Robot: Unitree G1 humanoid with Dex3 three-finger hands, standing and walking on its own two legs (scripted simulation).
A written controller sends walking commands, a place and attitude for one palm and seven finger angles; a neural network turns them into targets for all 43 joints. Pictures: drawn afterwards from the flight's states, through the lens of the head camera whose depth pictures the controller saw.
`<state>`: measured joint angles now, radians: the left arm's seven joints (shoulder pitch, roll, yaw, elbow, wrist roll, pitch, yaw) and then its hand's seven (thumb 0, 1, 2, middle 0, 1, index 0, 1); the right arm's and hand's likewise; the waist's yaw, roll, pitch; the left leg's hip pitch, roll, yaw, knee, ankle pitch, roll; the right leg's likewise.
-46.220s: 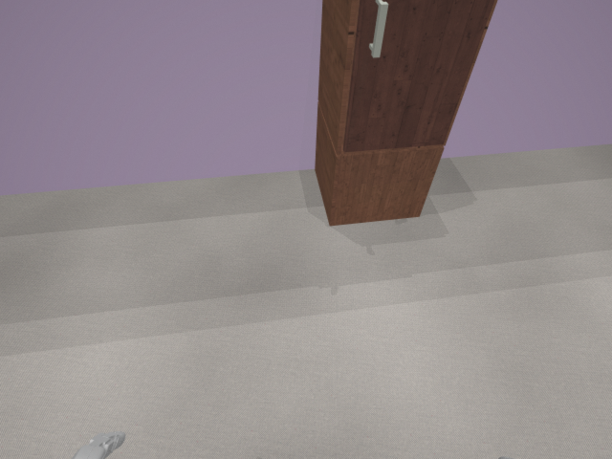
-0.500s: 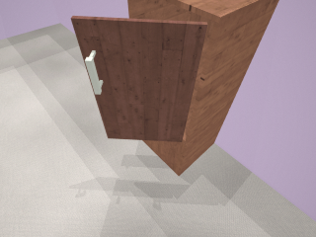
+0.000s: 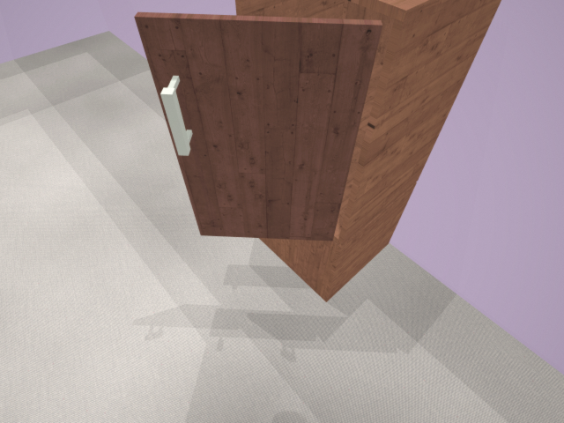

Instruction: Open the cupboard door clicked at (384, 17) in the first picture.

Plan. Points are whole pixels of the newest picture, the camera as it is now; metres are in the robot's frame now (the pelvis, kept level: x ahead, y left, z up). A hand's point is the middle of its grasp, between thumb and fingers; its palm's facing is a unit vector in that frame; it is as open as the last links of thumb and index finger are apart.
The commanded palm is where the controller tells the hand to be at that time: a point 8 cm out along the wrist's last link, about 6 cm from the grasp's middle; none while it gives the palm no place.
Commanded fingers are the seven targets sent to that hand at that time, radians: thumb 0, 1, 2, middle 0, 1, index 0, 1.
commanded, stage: look again from close up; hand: left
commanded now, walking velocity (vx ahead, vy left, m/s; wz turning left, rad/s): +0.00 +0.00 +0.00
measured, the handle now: (179, 117) +0.60 +0.22 +0.09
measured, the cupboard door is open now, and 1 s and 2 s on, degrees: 45 45 45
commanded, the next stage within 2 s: shuffle to correct the standing spot in 0.42 s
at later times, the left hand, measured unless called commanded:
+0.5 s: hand out of the picture -0.01 +0.19 -0.17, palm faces -0.01 -0.98 -0.22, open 7.4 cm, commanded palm none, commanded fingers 0.00 0.90 0.90 -0.20 -0.30 -0.20 -0.30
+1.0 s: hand out of the picture +0.06 +0.19 -0.18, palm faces -0.02 -0.98 -0.20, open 7.4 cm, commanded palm none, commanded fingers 0.00 0.90 0.90 -0.20 -0.30 -0.20 -0.30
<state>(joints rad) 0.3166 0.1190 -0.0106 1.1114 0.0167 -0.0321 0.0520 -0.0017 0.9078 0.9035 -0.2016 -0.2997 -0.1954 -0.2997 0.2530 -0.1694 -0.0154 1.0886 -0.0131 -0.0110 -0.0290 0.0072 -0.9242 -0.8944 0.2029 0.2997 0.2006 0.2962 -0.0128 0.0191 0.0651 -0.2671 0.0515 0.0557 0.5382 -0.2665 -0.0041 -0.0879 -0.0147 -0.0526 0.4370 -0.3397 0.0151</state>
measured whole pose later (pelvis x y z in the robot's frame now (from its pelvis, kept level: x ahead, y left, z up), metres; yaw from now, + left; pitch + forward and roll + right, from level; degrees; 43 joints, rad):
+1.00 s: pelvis +0.05 +0.01 +0.00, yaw -2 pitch +1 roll +1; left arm 0.26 0.17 0.03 1.07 0.01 0.01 0.02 0.00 0.91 0.90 -0.20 -0.30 -0.19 -0.30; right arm 0.33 -0.12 0.01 1.08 -0.03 -0.05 -0.04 0.00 -0.91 -0.89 0.20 0.30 0.20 0.30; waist -0.02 -0.02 0.07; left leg -0.19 0.01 0.11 0.51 -0.33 0.02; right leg -0.40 -0.04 -0.08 0.90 -0.47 -0.02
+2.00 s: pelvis +0.06 +0.02 +0.00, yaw -1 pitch +0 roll +1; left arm 0.27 0.14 -0.03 1.09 0.01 -0.01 0.02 0.00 0.91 0.90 -0.20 -0.30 -0.19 -0.30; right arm 0.30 -0.19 0.02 1.05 -0.02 -0.02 -0.02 0.00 -0.91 -0.89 0.20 0.30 0.20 0.30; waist 0.00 0.05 0.04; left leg -0.15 -0.02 0.10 0.41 -0.27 0.03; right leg -0.28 -0.05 -0.05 0.50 -0.23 -0.01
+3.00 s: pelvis +0.03 -0.01 -0.06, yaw +2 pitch +9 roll +0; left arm 0.43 0.18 0.16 0.16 -0.27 -0.50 -0.32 0.01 0.54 0.75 -0.23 -0.53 -0.23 -0.53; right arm 0.13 -0.29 -0.06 0.49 0.03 -0.26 -0.04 0.01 -0.91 -0.89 0.20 0.30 0.20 0.30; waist 0.05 -0.04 -0.07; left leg -0.66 0.02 0.02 0.99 -0.49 -0.01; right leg -0.72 -0.04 -0.11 0.98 -0.41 -0.05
